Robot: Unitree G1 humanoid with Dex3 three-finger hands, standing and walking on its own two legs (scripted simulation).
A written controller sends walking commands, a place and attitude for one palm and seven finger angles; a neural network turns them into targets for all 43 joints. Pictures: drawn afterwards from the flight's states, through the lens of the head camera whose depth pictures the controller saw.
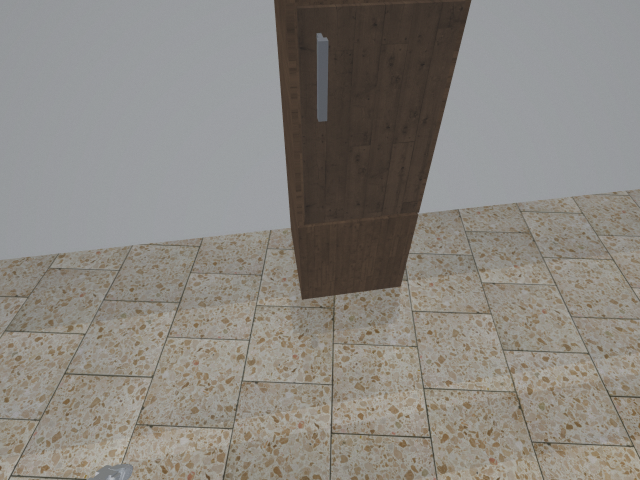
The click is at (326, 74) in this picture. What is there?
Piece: cupboard door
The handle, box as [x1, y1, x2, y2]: [317, 33, 328, 121]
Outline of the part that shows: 317,33 317,118 318,121 326,120 328,41 326,37 323,37 321,35 321,33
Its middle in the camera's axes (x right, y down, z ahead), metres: +0.00 -0.35 +0.85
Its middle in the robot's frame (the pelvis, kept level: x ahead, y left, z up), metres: +0.88 +0.04 +0.12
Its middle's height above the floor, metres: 0.89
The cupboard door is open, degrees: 0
